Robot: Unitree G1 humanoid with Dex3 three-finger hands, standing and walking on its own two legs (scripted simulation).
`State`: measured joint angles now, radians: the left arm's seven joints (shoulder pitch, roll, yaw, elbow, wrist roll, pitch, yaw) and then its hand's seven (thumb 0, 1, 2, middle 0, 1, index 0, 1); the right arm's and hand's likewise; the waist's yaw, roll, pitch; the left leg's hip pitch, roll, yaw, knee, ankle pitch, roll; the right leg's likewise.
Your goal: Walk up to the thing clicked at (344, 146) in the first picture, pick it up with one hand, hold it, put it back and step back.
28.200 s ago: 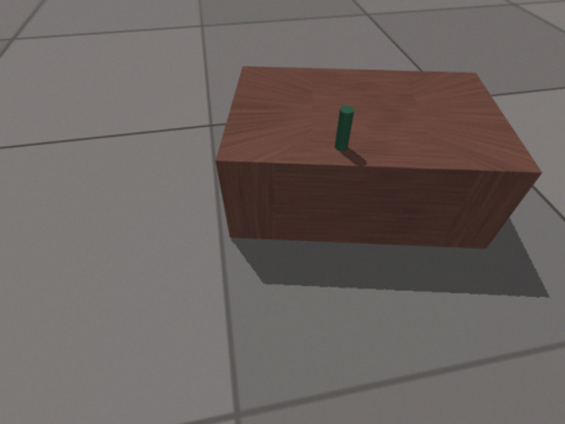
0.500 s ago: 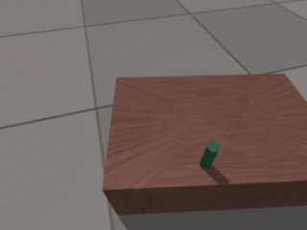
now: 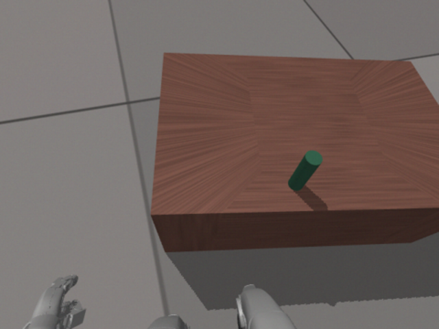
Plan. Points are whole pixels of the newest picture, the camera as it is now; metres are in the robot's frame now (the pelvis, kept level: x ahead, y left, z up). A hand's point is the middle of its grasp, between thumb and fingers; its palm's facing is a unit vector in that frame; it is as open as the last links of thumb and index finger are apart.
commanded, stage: step back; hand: right
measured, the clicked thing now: (303, 172) +0.52 -0.28 -0.22
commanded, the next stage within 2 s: none
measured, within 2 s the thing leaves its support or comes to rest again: neither
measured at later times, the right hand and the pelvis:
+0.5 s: hand out of the picture +0.01 -0.26 -0.14, palm faces +0.04 +0.93 -0.36, open 7.4 cm; pelvis -0.08 +0.01 +0.02, yaw -4 degrees
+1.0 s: hand out of the picture -0.12 -0.26 -0.11, palm faces +0.04 +0.89 -0.46, open 7.4 cm; pelvis -0.22 +0.02 +0.01, yaw -6 degrees
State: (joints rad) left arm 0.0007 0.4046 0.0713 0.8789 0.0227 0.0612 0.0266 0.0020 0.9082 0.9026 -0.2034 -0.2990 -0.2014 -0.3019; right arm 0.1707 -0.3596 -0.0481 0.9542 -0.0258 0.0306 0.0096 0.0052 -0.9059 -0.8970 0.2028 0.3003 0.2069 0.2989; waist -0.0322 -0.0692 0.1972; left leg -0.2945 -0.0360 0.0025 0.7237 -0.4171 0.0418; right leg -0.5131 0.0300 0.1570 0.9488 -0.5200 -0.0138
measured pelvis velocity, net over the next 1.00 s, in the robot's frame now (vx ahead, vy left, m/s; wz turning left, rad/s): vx -0.22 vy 0.02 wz -0.11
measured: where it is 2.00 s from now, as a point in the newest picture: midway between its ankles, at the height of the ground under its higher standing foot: outside the picture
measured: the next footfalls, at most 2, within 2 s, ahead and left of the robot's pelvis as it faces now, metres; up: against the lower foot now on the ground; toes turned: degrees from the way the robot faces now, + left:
right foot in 0.28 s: +0.00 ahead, -0.11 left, +0.00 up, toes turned -1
left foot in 0.64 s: -0.09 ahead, +0.15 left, +0.00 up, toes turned -4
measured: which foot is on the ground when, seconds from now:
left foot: down 0.00-0.34, up 0.36-0.62, down 0.64-1.00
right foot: up 0.00-0.26, down 0.28-0.68, up 0.70-1.00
